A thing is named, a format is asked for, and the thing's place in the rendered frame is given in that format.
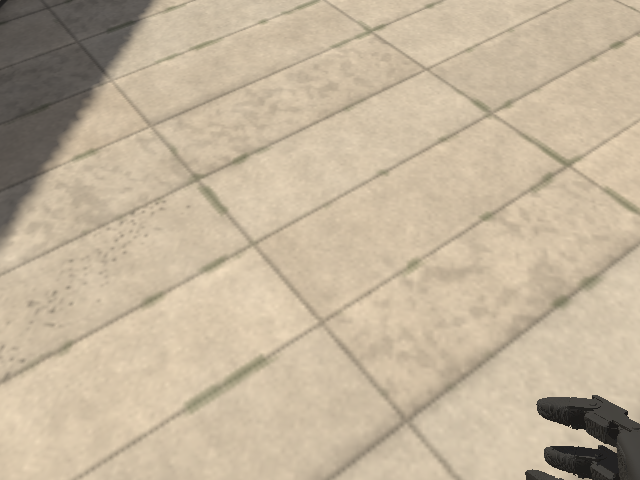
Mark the robot right hand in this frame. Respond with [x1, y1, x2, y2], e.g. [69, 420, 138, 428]
[525, 395, 640, 480]

